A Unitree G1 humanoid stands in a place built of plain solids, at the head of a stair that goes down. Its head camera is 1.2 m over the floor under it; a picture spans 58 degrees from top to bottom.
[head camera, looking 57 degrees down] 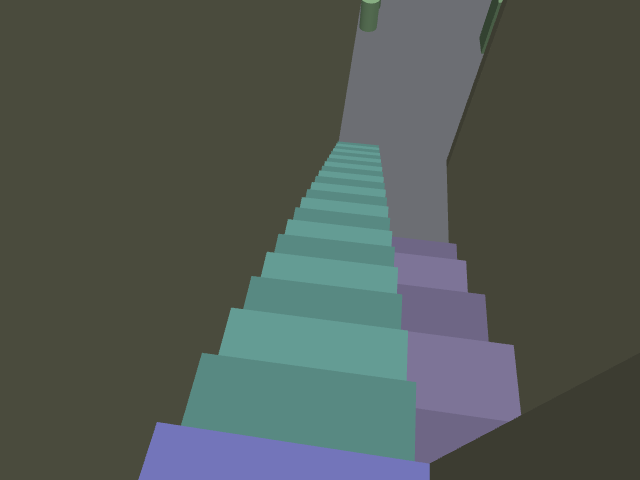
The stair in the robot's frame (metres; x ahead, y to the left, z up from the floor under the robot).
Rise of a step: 0.19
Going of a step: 0.25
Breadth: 0.70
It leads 8 degrees to the right of straight ahead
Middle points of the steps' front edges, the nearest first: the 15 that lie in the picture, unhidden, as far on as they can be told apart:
0.17 0.08 0.00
0.42 0.04 -0.20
0.66 0.01 -0.39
0.91 -0.03 -0.58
1.16 -0.06 -0.78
1.41 -0.10 -0.97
1.65 -0.13 -1.16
1.90 -0.17 -1.36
2.15 -0.20 -1.55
2.40 -0.23 -1.74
2.64 -0.27 -1.94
2.89 -0.30 -2.13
3.14 -0.34 -2.32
3.39 -0.37 -2.52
3.64 -0.41 -2.71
